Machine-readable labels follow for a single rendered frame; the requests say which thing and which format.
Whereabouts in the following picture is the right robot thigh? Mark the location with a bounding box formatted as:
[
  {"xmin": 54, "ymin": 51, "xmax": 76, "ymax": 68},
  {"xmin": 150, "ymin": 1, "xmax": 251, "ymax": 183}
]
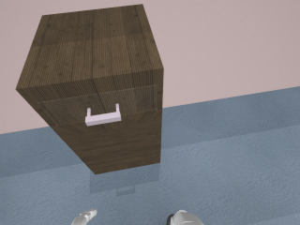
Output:
[{"xmin": 170, "ymin": 212, "xmax": 203, "ymax": 225}]

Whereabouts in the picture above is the drawer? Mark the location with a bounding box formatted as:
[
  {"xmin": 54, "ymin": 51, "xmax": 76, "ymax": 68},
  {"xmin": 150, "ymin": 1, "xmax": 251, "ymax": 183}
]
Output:
[{"xmin": 37, "ymin": 84, "xmax": 157, "ymax": 126}]

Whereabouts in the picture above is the cabinet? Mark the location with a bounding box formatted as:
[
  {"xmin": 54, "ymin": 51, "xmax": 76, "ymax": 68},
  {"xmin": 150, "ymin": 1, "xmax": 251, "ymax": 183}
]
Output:
[{"xmin": 16, "ymin": 4, "xmax": 164, "ymax": 174}]

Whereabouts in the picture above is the handle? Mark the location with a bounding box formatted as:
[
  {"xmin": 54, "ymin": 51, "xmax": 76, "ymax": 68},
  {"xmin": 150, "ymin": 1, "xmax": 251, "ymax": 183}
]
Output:
[{"xmin": 85, "ymin": 103, "xmax": 122, "ymax": 127}]

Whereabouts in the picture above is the robot left hand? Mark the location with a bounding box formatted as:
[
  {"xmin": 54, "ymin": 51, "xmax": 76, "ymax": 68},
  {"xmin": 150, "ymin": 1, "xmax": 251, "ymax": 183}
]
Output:
[{"xmin": 71, "ymin": 209, "xmax": 98, "ymax": 225}]

